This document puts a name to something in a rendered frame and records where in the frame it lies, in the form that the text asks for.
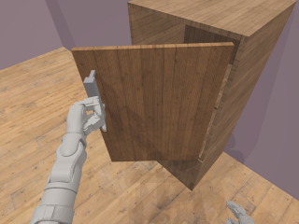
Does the cupboard door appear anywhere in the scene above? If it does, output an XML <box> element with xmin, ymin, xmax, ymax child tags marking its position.
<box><xmin>71</xmin><ymin>42</ymin><xmax>235</xmax><ymax>162</ymax></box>

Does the left robot hand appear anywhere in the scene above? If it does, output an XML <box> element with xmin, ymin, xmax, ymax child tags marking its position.
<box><xmin>65</xmin><ymin>96</ymin><xmax>107</xmax><ymax>139</ymax></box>

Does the left robot forearm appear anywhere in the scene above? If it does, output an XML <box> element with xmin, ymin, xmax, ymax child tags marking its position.
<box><xmin>29</xmin><ymin>133</ymin><xmax>87</xmax><ymax>224</ymax></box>

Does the handle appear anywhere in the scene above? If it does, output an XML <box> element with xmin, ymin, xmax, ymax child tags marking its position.
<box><xmin>83</xmin><ymin>70</ymin><xmax>106</xmax><ymax>119</ymax></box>

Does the right robot hand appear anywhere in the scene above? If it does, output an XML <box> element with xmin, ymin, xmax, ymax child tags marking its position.
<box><xmin>226</xmin><ymin>200</ymin><xmax>255</xmax><ymax>224</ymax></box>

